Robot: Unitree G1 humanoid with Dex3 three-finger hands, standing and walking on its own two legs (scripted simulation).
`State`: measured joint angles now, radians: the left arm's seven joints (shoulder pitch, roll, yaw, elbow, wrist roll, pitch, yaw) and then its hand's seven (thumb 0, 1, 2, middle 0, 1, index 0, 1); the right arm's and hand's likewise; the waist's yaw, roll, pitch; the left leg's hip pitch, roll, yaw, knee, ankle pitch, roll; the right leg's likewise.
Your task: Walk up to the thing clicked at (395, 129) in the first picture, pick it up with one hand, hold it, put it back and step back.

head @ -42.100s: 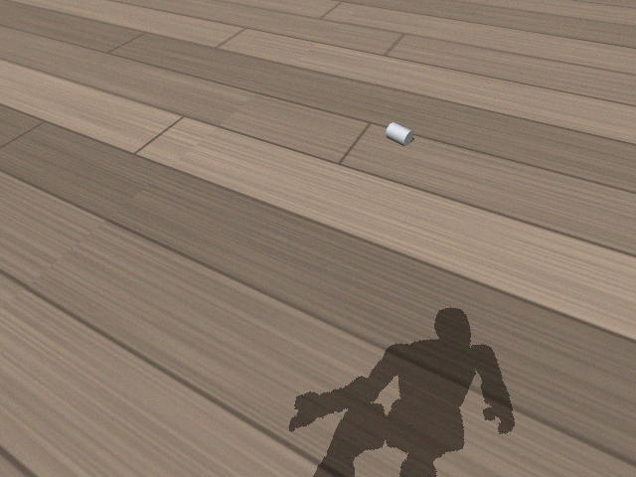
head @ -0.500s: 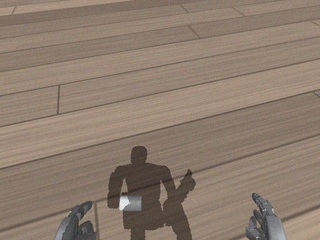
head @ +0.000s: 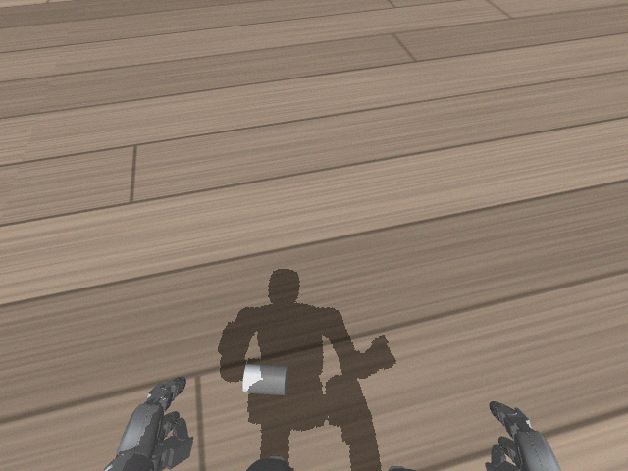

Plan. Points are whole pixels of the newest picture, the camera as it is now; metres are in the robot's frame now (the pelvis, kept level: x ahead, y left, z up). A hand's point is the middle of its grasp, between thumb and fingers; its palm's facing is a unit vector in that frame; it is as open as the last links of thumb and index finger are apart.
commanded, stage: stand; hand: left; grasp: from above
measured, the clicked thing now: (266, 379) +0.45 +0.19 -0.68
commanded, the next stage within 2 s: none
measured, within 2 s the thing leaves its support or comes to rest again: neither
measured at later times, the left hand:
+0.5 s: hand out of the picture +0.04 +0.24 -0.12, palm faces +0.05 -0.95 -0.31, open 7.4 cm
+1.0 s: hand out of the picture +0.04 +0.24 -0.11, palm faces +0.04 -0.94 -0.34, open 7.4 cm
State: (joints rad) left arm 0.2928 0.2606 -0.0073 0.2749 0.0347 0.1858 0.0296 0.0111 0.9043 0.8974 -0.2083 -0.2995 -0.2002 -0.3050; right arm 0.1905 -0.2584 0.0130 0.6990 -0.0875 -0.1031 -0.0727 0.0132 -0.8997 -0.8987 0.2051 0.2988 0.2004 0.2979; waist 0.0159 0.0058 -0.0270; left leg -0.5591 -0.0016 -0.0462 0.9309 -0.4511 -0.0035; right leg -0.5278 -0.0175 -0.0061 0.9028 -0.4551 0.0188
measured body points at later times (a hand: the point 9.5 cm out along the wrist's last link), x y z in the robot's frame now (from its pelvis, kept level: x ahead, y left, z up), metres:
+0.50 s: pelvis +0.00 +0.01 +0.05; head +0.01 +0.00 +0.50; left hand +0.04 +0.28 -0.09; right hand +0.08 -0.27 -0.09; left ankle +0.02 +0.12 -0.69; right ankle +0.01 -0.14 -0.69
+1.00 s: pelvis +0.00 -0.01 +0.06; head +0.01 -0.01 +0.50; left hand +0.04 +0.29 -0.08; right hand +0.06 -0.29 -0.09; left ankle +0.02 +0.12 -0.69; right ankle +0.01 -0.14 -0.69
